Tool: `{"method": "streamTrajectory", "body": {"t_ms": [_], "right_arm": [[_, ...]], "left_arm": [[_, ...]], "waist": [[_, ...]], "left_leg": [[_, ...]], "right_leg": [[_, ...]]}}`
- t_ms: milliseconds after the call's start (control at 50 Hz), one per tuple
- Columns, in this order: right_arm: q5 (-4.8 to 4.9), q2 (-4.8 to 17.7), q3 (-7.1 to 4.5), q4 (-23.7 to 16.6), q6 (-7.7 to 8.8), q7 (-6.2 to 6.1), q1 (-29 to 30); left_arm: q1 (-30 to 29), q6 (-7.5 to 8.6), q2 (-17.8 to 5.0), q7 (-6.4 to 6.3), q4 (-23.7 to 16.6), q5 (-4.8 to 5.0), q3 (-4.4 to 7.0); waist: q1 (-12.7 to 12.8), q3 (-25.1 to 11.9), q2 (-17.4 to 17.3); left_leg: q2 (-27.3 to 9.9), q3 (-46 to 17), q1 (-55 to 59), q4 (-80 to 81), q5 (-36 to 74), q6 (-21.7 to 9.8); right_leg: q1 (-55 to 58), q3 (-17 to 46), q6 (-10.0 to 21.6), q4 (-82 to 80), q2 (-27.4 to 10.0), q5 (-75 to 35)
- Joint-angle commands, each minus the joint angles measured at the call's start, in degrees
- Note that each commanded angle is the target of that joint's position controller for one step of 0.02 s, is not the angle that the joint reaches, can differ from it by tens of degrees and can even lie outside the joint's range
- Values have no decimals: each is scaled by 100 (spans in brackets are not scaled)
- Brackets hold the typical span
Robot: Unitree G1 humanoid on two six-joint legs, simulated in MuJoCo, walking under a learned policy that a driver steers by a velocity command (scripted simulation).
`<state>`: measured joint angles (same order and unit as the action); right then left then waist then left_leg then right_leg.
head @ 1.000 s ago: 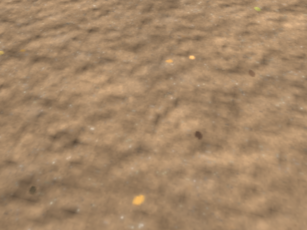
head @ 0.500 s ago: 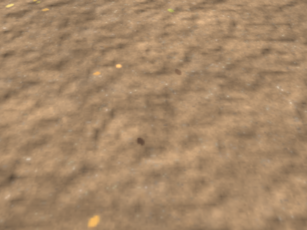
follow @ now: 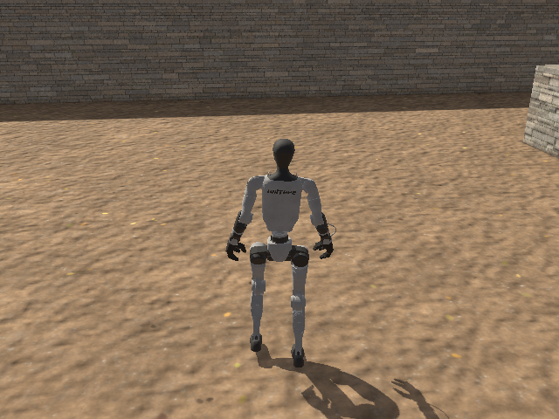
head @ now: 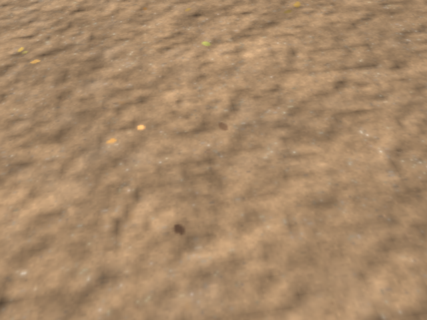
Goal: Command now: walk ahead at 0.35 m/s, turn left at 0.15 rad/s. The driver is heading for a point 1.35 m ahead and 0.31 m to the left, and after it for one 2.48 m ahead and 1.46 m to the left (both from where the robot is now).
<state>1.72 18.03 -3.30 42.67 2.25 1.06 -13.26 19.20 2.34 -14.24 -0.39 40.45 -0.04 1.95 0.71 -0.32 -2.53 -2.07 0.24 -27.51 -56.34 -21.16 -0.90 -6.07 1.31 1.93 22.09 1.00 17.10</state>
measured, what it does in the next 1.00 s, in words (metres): walks ahead, turning left: left foot, then right foot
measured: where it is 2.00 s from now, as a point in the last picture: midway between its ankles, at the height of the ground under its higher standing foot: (148, 215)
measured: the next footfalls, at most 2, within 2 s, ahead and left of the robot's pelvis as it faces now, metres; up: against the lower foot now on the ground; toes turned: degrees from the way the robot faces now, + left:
left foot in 0.32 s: +0.30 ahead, +0.17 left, +0.00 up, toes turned +12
right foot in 0.82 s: +0.63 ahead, +0.06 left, +0.00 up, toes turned +25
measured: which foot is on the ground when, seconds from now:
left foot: up 0.00-0.30, down 0.32-0.84, up 0.86-1.00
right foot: down 0.00-0.34, up 0.36-0.80, down 0.82-1.00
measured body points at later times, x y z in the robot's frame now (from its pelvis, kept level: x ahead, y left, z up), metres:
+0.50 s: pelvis +0.23 +0.09 -0.01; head +0.27 +0.11 +0.44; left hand +0.29 +0.39 -0.11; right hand +0.42 -0.15 -0.10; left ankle +0.26 +0.16 -0.74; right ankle +0.25 -0.09 -0.66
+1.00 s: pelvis +0.53 +0.12 +0.00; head +0.55 +0.12 +0.45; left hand +0.51 +0.41 -0.10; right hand +0.75 -0.08 -0.12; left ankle +0.44 +0.24 -0.66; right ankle +0.59 +0.05 -0.74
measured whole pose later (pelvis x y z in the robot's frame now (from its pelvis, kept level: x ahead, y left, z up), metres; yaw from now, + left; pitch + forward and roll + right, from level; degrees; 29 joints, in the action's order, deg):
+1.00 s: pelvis +0.53 +0.12 +0.00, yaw +25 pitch +1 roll -1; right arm 0.8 17.4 -2.2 41.0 2.9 0.4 -15.7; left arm 16.4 5.8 -15.3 1.2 41.6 -0.2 2.4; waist 0.8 1.2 -2.6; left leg -1.5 -2.9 -28.6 -64.5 -18.8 -1.2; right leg -14.1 -1.0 2.8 23.1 3.0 10.0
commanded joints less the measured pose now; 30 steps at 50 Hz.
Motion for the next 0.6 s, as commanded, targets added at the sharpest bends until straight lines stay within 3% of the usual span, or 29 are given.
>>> {"method": "streamTrajectory", "body": {"t_ms": [20, 120, 220, 260, 280, 300, 320, 340, 360, 380, 400, 420, 460, 500, 540, 600], "right_arm": [[2, 388, -106, -521, 194, 93, 702], [-17, 172, 15, -698, 130, 176, 1073], [-17, 213, 62, -994, 144, 307, 1475], [-30, 364, -3, -1061, 139, 327, 1313], [-37, 526, -93, -1016, 118, 306, 920], [-20, 754, -242, -813, 89, 264, 69], [24, 1078, -411, -623, 36, 173, -842], [6, 1786, -553, -609, 28, 100, -1226], [-6, 1420, -411, -745, 84, 108, -1305], [-75, 1121, -316, -691, 128, 113, -1050], [-71, 1037, -290, -702, 153, 103, -744], [-89, 910, -252, -760, 155, 89, -373], [-203, 732, -191, -919, 163, 58, 61], [-150, 705, -191, -868, 201, 12, 98], [-117, 775, -207, -774, 219, -47, -17], [-70, 835, -224, -640, 176, -127, -265]], "left_arm": [[30, 207, -884, -59, -263, -48, 262], [79, 261, -1041, -34, -128, -19, 330], [277, 228, -1237, -21, 113, 101, 413], [219, 174, -1374, -37, 136, 101, 453], [194, 134, -1462, -59, 132, 91, 474], [150, 82, -1460, -93, 105, 83, 460], [281, 102, -1338, -141, 27, 30, 393], [781, 218, -606, -80, -318, -100, 147], [466, 433, -785, -9, -288, -30, 119], [-204, 522, -1189, 56, -487, 233, 240], [-434, 586, -1146, 51, -577, 236, 196], [-504, 609, -1094, 7, -561, 97, 197], [-293, 491, -1097, -15, -499, -16, 238], [-171, 368, -978, -23, -431, -91, 214], [-476, 314, -866, -51, -529, -138, 175], [-1248, 366, -681, -36, -703, -115, 97]], "waist": [[234, 595, 921], [372, 636, 823], [417, 856, 694], [219, 589, 786], [-32, 210, 865], [-509, -337, 809], [-919, -859, 590], [-567, -1613, -1087], [-759, -2476, -792], [-825, -1507, -475], [-632, -844, -90], [-382, -434, 242], [-2, -207, -61], [97, -139, -97], [39, 52, -32], [-254, 172, -90]], "left_leg": [[-334, -317, -2005, -167, 888, 36], [-213, -166, -1381, 1139, 1857, 261], [-130, 104, -1091, 1975, 1787, -103], [134, 370, -599, 2112, 1382, -345], [370, 551, 23, 2105, 1228, -475], [659, 700, 1190, 2243, 1314, -647], [541, 189, 2852, 2188, 1329, -859], [-1130, -3046, 4931, 2672, -9, -1899], [-1677, -5087, 5239, 3817, -905, -2187], [-1571, -4338, 4632, 4087, -833, -1837], [-1354, -3610, 3745, 4104, -374, -1670], [-1125, -3025, 2911, 4106, 300, -1562], [-767, -2419, 1881, 4348, 1125, -1530], [-664, -2054, 1412, 4474, 1701, -1620], [-529, -1759, 1127, 4535, 1924, -1590], [-267, -1501, 1060, 4421, 1754, -1327]], "right_leg": [[868, 1318, 900, -1511, -1489, -137], [464, 160, 818, -1602, -1387, -1079], [735, -290, 701, -1483, -1671, -1595], [984, -539, 567, -874, -1671, -3441], [1042, -706, 466, -196, -1618, -4705], [777, -968, 295, 964, -1431, -5521], [-340, -1006, 76, 2402, -1237, -4875], [-2790, -862, -367, 4895, -257, -386], [-3364, 501, -318, 5703, 156, 1520], [-3922, 621, -230, 5852, -141, 1092], [-3882, 511, -133, 5455, -400, 618], [-3655, 448, -131, 4976, -608, 291], [-2983, 466, -194, 4536, -794, -89], [-2823, 340, -380, 4222, -789, -215], [-2939, 253, -555, 3645, -733, -667], [-2823, 232, -656, 2224, -527, -1812]]}}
